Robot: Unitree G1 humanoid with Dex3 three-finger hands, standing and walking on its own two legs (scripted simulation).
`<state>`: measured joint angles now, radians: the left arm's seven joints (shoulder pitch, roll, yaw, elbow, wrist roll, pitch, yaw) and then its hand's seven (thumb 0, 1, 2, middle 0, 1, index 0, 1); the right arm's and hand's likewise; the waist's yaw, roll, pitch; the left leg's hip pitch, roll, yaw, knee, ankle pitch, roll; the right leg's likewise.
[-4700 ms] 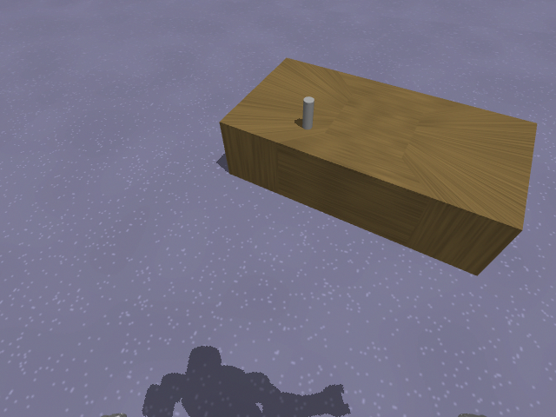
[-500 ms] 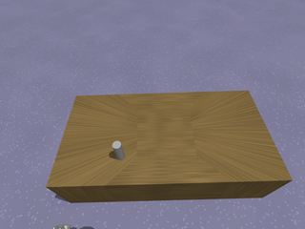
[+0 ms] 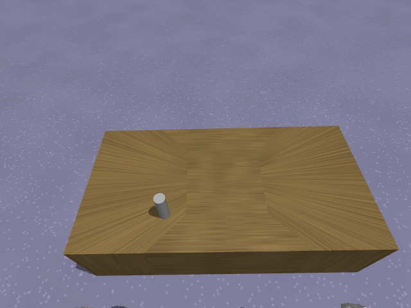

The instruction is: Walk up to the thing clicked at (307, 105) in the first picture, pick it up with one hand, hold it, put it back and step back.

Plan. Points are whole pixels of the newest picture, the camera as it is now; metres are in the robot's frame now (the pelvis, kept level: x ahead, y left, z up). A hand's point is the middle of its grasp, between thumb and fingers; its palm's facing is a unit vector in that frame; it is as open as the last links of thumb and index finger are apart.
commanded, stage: stand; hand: left
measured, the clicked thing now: (162, 206) +0.50 +0.19 -0.39
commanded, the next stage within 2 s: go down in 1.96 s
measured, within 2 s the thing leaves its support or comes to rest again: neither
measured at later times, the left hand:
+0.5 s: hand out of the picture +0.09 +0.25 -0.15, palm faces -0.02 -0.94 -0.35, open 7.4 cm
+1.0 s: hand out of the picture +0.09 +0.26 -0.15, palm faces -0.01 -0.94 -0.35, open 7.4 cm
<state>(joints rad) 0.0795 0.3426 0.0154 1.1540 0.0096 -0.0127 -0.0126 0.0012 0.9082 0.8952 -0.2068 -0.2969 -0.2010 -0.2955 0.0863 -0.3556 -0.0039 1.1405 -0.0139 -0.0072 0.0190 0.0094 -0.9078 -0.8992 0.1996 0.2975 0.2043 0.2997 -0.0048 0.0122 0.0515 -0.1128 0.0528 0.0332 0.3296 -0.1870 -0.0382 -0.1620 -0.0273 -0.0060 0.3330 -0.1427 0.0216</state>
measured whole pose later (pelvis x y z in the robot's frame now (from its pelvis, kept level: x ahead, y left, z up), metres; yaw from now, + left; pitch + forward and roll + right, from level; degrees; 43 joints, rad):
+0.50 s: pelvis +0.01 +0.00 +0.00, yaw +0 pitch -1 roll +0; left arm 0.09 0.35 0.01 1.14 0.01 -0.01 -0.01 0.00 0.91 0.90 -0.21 -0.30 -0.20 -0.30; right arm 0.10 -0.36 0.00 1.14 -0.01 0.00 0.02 0.01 -0.91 -0.90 0.20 0.30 0.20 0.30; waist -0.01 0.01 0.05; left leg -0.10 0.06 0.02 0.32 -0.20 -0.04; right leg -0.14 -0.03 -0.02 0.32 -0.16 0.02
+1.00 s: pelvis +0.01 +0.00 +0.00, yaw +1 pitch -2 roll +0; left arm 0.10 0.35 0.01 1.14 0.01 -0.01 -0.01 0.00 0.91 0.90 -0.21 -0.30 -0.20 -0.30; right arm 0.10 -0.36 0.00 1.13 -0.01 0.00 0.02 0.01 -0.91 -0.90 0.20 0.30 0.20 0.30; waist 0.00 0.01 0.05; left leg -0.09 0.06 0.02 0.32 -0.20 -0.04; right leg -0.13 -0.03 -0.02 0.32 -0.16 0.02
